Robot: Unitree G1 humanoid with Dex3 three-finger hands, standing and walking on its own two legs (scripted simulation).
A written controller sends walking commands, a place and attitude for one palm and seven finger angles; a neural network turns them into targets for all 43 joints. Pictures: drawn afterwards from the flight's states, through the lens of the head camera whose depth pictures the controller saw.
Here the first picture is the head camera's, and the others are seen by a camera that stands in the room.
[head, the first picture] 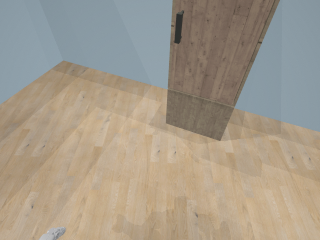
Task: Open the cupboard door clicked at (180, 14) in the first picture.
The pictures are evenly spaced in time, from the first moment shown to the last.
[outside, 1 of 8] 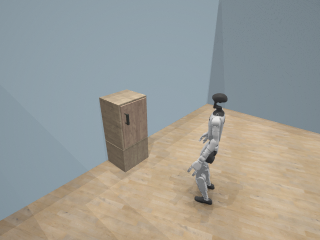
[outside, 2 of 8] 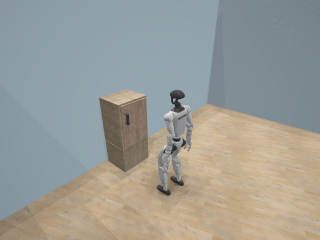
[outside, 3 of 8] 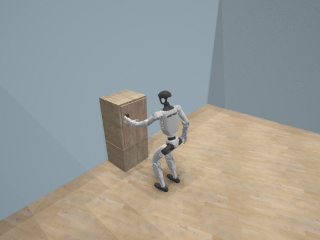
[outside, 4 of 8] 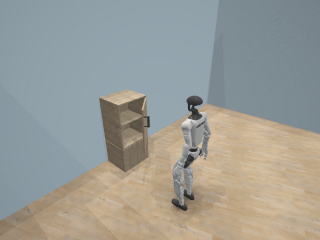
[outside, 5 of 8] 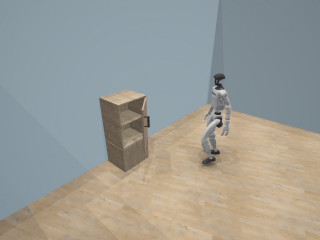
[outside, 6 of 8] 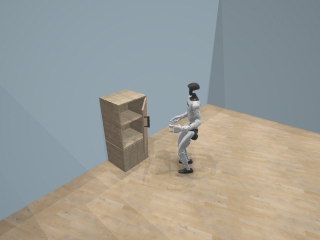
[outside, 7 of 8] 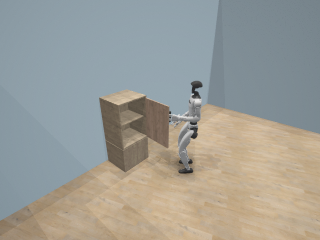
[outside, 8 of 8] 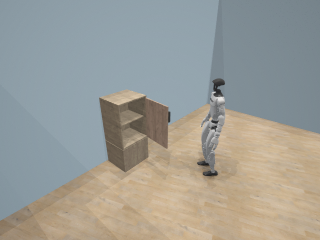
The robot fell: no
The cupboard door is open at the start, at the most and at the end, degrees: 0 85 83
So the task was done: yes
